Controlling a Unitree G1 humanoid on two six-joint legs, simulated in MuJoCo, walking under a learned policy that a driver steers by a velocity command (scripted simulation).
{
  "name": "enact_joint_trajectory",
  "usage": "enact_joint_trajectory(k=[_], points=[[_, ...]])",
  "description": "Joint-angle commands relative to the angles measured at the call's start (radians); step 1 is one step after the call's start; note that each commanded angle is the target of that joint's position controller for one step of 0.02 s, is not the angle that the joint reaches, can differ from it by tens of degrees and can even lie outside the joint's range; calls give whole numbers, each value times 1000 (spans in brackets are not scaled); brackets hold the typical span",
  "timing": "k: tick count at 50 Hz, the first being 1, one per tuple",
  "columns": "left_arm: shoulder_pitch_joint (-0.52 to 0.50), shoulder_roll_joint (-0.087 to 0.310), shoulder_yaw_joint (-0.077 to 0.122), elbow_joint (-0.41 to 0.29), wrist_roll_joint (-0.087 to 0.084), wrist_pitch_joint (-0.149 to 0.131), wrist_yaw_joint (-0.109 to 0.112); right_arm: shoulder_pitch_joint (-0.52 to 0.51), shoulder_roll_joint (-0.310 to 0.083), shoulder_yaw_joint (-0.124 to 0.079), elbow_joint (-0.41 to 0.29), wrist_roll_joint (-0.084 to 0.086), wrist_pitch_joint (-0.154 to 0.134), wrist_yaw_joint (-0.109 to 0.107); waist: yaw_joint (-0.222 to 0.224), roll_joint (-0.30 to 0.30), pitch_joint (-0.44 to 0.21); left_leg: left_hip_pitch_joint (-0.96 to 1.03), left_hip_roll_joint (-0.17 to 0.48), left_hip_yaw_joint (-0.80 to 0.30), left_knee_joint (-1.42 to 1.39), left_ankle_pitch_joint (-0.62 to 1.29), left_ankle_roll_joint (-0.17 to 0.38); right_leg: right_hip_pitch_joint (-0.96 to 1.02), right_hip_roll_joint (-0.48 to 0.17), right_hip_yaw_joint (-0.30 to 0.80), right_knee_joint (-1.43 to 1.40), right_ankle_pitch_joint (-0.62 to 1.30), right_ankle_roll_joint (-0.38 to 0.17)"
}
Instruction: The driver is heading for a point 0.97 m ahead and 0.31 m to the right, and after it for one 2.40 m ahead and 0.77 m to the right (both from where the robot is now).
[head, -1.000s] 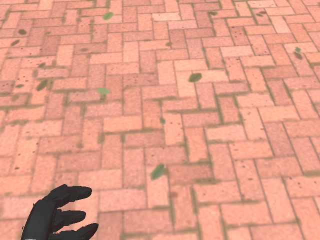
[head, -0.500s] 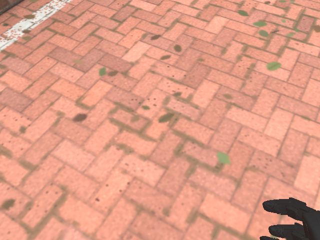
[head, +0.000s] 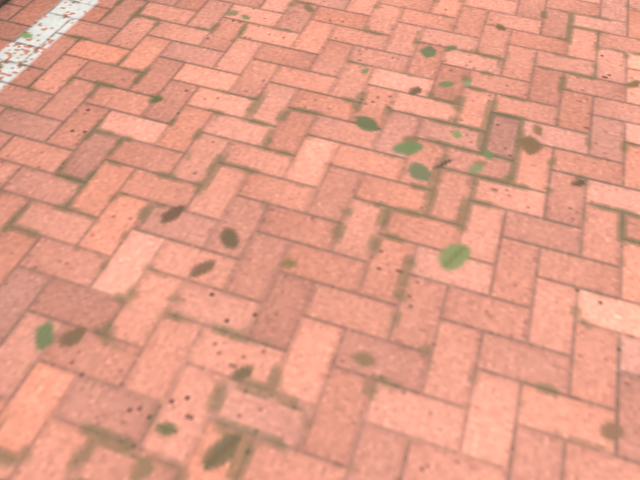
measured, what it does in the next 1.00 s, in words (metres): walks ahead, turning right: left foot, then right foot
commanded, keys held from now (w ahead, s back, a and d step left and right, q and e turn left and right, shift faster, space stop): w+e+shift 0.88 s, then w+q+shift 0.12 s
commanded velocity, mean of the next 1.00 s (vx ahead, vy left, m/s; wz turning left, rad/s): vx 1.00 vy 0.00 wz -0.86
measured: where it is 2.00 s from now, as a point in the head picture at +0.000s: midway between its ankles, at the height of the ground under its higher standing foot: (569, 107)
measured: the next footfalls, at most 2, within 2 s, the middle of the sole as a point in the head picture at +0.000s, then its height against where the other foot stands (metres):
left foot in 0.32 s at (264, 437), level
right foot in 0.76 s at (421, 323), level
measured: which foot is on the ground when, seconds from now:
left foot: up 0.00-0.30, down 0.32-0.76, up 0.78-1.00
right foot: down 0.00-0.30, up 0.32-0.74, down 0.76-1.00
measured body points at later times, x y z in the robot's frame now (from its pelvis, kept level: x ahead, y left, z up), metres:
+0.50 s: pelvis +0.48 +0.02 +0.03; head +0.50 +0.02 +0.48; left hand +0.74 +0.23 -0.07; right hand +0.43 -0.28 -0.07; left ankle +0.51 +0.15 -0.71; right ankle +0.40 -0.06 -0.60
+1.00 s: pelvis +0.87 -0.22 +0.02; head +0.89 -0.23 +0.47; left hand +1.09 -0.04 -0.11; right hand +0.82 -0.52 -0.05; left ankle +1.10 -0.20 -0.64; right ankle +0.80 -0.18 -0.71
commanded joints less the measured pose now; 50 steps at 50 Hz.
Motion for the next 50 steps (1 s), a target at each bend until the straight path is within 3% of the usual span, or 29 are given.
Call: enact_joint_trajectory(k=[1, 4, 7, 9, 12, 14, 15, 16, 17, 18, 19, 20, 21, 22, 24, 28, 32, 34, 36, 37, 38, 39, 40, 41, 42, 43, 45, 47, 50], points=[[189, 138, 51, 16, -5, -5, 20, -101, -122, -4, -173, -22, -35, 7, 17, 92, -60, -532, 107, -104, 50, 7, -10, 423, -324, 650, -381, -67, -209], [162, 128, 41, 15, -12, -31, 19, -123, -85, 15, -219, -42, 26, 15, -56, 44, 29, -442, 145, -57, -169, -63, -60, 143, -227, 504, -442, -12, -198], [135, 153, 57, -11, -14, -48, 19, -311, -57, 38, -306, -13, 28, 36, -22, -4, 83, -295, 139, 10, -535, 200, -94, -38, -149, 415, -511, 59, -156], [151, 170, 70, -15, -25, -54, 10, -350, -47, 40, -316, 10, 26, 42, 19, -30, 41, -157, 102, 30, -687, 413, -90, -22, -141, 407, -513, 194, -101], [195, 186, 84, -14, -30, -48, 14, -352, -96, 22, -320, 14, 22, 30, 45, -54, -13, -127, 77, 1, -813, 416, -73, 194, -171, 446, -414, 348, -48], [193, 222, 92, -18, -16, -42, 21, -207, -161, -10, -277, 14, 14, 10, -24, -42, -130, 24, 28, -1, -838, 235, -55, 305, -165, 444, -170, 592, -7], [154, 239, 94, -25, -11, -43, 19, -35, -194, -30, -238, 13, 9, -5, -132, -26, -219, 213, 45, 7, -831, 168, -46, 253, -132, 418, 58, 603, 15], [126, 157, 70, -50, -7, -55, 17, 178, -262, -59, -208, -8, 4, -28, -219, 38, -341, 446, 214, -151, -817, -109, -15, 106, -90, 365, 372, 399, 26], [227, -23, 25, -100, -45, -56, 22, 193, -336, -76, -208, -53, 7, -31, -122, 324, -456, 658, 530, -666, -979, -427, 64, -190, 7, 257, 683, -352, 46], [209, 38, 14, -121, -34, -41, 26, 116, -318, -89, -208, -28, 20, -25, -93, 346, -435, 589, 541, -907, -1112, -598, 114, -329, -64, 201, 801, -269, 30], [102, 99, 26, -110, -9, -25, 25, 23, -211, -68, -221, -16, 22, -22, -100, 178, -258, 443, 472, -704, -1107, -537, 97, -371, -129, 174, 786, -159, 30], [48, 107, 29, -113, 3, -16, 12, -8, -150, -54, -209, -12, 22, -15, -93, 78, -163, 326, 422, -513, -1087, -310, 81, -351, -166, 162, 731, -102, 37], [6, 95, 30, -118, 11, -7, -5, 8, -128, -48, -183, -15, 21, -15, -86, 52, -107, 247, 370, -367, -1097, -128, 56, -324, -192, 162, 700, -88, 46], [7, 71, 25, -135, 18, 8, -20, 33, -113, -43, -154, -9, 13, -16, -60, 100, -81, 199, 352, -282, -1103, -31, 48, -311, -211, 164, 684, -85, 56], [-42, 24, 10, -166, 18, 33, -34, 76, -65, -33, -101, 15, -4, -4, -40, 96, -43, 171, 320, -140, -1127, 136, 19, -342, -238, 147, 678, -69, 61], [-169, 23, -12, -252, 17, 44, -52, 32, -86, -39, -83, 16, -27, 7, 2, 88, 15, 92, 287, 92, -1201, 382, 11, -342, -239, 85, 538, 102, 70], [-299, 18, -31, -286, 12, 39, -74, 83, -142, -48, -50, 12, -29, 0, -10, 33, 88, 102, 241, 270, -1227, 715, -32, -185, -175, -69, 200, 198, 14], [-270, 40, -25, -264, 13, 35, -69, 141, -188, -59, -43, 13, -16, -14, 11, 63, 32, 207, 249, 297, -1093, 1203, -52, -75, -88, -143, 149, 154, -19], [-64, 95, -1, -204, 13, 29, -55, 111, -247, -75, -60, 7, 17, -34, 139, 106, -93, 221, 298, 279, -792, 1434, -51, 158, -33, -123, 131, 67, -60], [147, 137, 24, -138, 12, 24, -40, 58, -263, -81, -84, 3, 32, -35, 234, 112, -176, 125, 316, 252, -531, 1408, -34, 388, -24, -66, 102, 32, -100], [287, 175, 55, -76, 3, 20, -12, 36, -243, -82, -96, -2, 42, -21, 270, 25, -221, -77, 239, 252, -167, 868, -29, 634, -47, 33, 16, 5, -136], [208, 259, 78, -77, -17, 34, 12, 26, -99, -47, -141, -20, 34, -2, 153, -215, -152, -409, 55, 232, 227, -149, -49, 711, -214, 323, 23, 106, -179], [185, 342, 96, -134, 17, 46, 13, 53, -134, -45, -265, 10, 13, -4, 107, -220, -375, -699, 14, 0, 404, -203, -74, 980, -383, 808, -176, -29, -386], [190, 292, 95, -142, 8, 50, 26, -47, -170, -39, -278, 0, -13, -1, 136, -31, -302, -758, 76, -81, 300, -104, -66, 883, -408, 898, -343, -202, -342], [155, 236, 82, -119, 6, 42, 35, -62, -170, -35, -270, 5, -22, 0, 76, 48, -122, -729, 115, -77, 173, -52, -64, 684, -382, 828, -395, -185, -301], [122, 204, 72, -105, 4, 27, 38, -72, -160, -32, -261, -8, -14, -2, 18, 98, -48, -649, 143, -71, 84, -63, -73, 518, -334, 741, -401, -88, -269], [74, 143, 45, -105, 2, -9, 44, -2, -140, -26, -233, -34, 34, -1, -69, 118, 2, -497, 188, -64, -48, -98, -101, 274, -272, 577, -406, 58, -241], [80, 114, 31, -84, -2, -44, 37, -54, -87, -9, -254, -33, 56, 14, -75, 89, 33, -427, 216, -16, -238, -38, -106, 130, -221, 448, -457, 112, -211], [111, 113, 33, -57, -14, -79, 14, -215, -28, 16, -297, 6, 49, 41, -8, 21, 60, -288, 213, 42, -579, 348, -50, 69, -145, 260, -520, 237, -123]])
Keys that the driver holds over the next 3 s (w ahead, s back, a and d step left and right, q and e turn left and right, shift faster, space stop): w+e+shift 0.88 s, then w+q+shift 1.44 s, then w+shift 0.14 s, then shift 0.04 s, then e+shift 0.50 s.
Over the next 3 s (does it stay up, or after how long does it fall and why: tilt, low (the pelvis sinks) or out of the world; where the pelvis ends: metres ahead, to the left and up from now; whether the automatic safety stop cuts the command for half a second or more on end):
stays up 2.42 -0.71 0.02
